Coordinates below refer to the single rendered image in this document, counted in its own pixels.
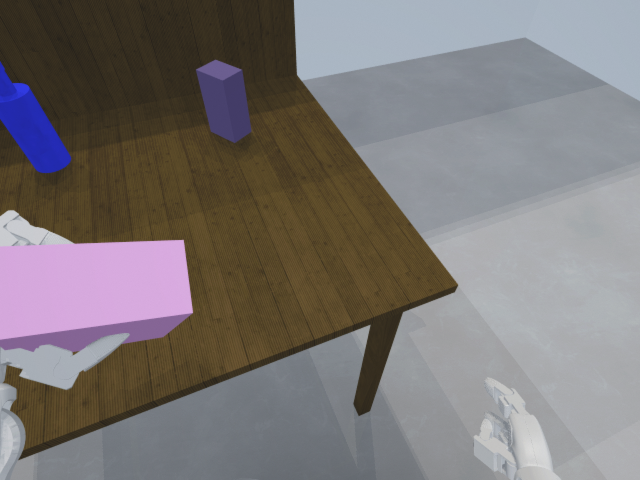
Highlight sponge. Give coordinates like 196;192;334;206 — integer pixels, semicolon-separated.
0;240;193;352

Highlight table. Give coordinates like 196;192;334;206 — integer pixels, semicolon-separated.
0;0;458;460

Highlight robot left forearm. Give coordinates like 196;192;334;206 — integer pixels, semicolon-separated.
0;383;26;480

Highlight robot right hand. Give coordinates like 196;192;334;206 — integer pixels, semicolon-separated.
474;378;554;480

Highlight robot left hand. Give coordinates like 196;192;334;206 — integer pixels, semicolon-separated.
0;210;130;390

